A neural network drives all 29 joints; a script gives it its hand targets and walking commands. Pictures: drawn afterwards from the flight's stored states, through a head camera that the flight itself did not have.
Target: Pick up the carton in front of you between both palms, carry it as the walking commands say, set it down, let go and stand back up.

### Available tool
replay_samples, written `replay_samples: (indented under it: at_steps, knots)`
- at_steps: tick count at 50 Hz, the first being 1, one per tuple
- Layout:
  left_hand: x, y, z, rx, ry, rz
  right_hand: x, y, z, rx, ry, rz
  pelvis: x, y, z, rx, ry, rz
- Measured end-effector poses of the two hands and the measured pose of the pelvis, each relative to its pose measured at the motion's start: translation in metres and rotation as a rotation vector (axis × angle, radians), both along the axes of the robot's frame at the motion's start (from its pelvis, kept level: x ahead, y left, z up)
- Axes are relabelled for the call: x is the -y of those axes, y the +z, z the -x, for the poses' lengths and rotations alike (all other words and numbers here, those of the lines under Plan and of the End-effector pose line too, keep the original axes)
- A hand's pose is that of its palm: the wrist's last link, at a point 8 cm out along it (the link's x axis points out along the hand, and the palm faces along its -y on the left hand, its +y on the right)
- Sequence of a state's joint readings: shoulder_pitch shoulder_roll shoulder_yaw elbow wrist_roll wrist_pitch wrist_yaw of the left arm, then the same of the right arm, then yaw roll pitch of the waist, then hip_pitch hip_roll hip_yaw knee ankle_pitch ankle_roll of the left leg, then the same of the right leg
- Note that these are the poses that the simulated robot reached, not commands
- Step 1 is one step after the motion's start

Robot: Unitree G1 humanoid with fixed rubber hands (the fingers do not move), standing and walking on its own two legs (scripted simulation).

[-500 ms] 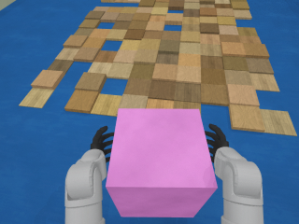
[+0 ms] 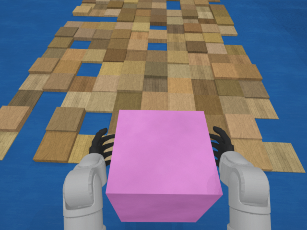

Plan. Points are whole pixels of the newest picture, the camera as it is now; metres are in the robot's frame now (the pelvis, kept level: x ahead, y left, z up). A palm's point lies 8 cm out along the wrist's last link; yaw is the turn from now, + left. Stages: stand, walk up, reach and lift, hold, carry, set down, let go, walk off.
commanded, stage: carry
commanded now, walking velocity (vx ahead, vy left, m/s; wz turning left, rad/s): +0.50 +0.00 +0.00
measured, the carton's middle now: (160, 169) +0.27 +0.00 +0.00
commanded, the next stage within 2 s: none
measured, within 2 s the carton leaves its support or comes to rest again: neither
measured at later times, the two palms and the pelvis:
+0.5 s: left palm (117, 58) +0.67 +0.14 +0.08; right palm (195, 53) +0.70 -0.16 +0.07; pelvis +0.33 -0.04 -0.01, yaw +4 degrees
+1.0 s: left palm out of the picture +1.07 +0.11 +0.16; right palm out of the picture +1.04 -0.18 +0.16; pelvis +0.67 -0.02 +0.02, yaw +1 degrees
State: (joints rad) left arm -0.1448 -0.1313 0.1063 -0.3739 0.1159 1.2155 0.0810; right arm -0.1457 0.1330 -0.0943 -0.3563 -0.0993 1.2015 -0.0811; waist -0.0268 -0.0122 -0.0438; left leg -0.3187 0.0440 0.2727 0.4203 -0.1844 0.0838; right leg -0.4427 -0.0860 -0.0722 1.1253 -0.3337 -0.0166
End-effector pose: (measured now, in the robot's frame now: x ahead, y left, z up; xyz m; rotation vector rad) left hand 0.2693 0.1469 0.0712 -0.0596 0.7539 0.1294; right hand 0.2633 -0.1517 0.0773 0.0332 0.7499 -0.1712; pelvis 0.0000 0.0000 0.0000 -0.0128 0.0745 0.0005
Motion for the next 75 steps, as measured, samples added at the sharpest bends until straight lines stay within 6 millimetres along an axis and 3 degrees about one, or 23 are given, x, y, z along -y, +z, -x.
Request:
replay_samples:
  at_steps: [6, 11, 18, 22, 26, 32, 40, 44, 49, 54, 58, 64, 70, 75]
  knots:
    - [-0.005, 0.022, -0.081, 0.064, 0.011, 0.004, -0.005, 0.024, -0.084, 0.064, 0.006, 0.0, -0.001, 0.01, -0.077, -0.005, 0.018, 0.02]
    - [-0.005, 0.034, -0.162, 0.127, 0.041, -0.009, -0.005, 0.034, -0.176, 0.127, 0.039, -0.013, 0.008, 0.002, -0.148, 0.002, 0.03, 0.006]
    - [0.01, 0.025, -0.304, 0.107, 0.041, -0.1, 0.009, 0.011, -0.328, 0.11, 0.122, 0.006, 0.031, -0.032, -0.255, 0.026, 0.058, -0.004]
    - [0.012, 0.007, -0.36, -0.016, 0.052, -0.111, 0.011, -0.005, -0.393, -0.01, 0.155, 0.007, 0.04, -0.02, -0.296, 0.009, 0.067, -0.014]
    - [0.011, 0.008, -0.414, -0.041, 0.071, -0.093, 0.01, -0.001, -0.453, -0.035, 0.155, -0.002, 0.044, -0.006, -0.339, -0.012, 0.063, -0.027]
    - [0.007, 0.026, -0.508, 0.026, 0.08, -0.076, 0.006, 0.016, -0.541, 0.03, 0.13, -0.015, 0.039, 0.002, -0.417, -0.034, 0.048, -0.035]
    - [-0.007, 0.05, -0.647, 0.14, 0.045, -0.043, -0.007, 0.045, -0.666, 0.141, 0.084, 0.011, 0.015, -0.01, -0.543, -0.026, 0.025, -0.057]
    - [-0.001, 0.057, -0.713, 0.129, -0.001, -0.009, -0.001, 0.056, -0.713, 0.129, 0.025, 0.029, 0.009, -0.002, -0.592, -0.035, 0.011, -0.041]
    - [0.027, 0.081, -0.783, 0.146, -0.03, 0.035, 0.026, 0.08, -0.766, 0.148, -0.051, 0.013, 0.017, 0.017, -0.653, -0.056, 0.021, -0.017]
    - [0.052, 0.101, -0.852, 0.17, -0.02, 0.014, 0.052, 0.099, -0.84, 0.171, -0.045, -0.009, 0.042, 0.017, -0.731, -0.052, 0.032, -0.021]
    - [0.065, 0.104, -0.902, 0.163, 0.02, -0.058, 0.065, 0.093, -0.911, 0.163, 0.04, -0.015, 0.069, -0.002, -0.796, -0.016, 0.042, -0.024]
    - [0.07, 0.088, -0.956, 0.02, 0.068, -0.101, 0.069, 0.073, -0.987, 0.024, 0.116, -0.03, 0.092, 0.016, -0.862, -0.015, 0.041, -0.049]
    - [0.078, 0.101, -1.028, 0.082, 0.096, -0.075, 0.078, 0.087, -1.06, 0.084, 0.112, -0.037, 0.107, 0.024, -0.928, -0.028, 0.035, -0.062]
    - [0.088, 0.113, -1.098, 0.137, 0.083, -0.067, 0.088, 0.099, -1.125, 0.138, 0.087, -0.042, 0.111, 0.021, -0.995, -0.035, 0.015, -0.062]
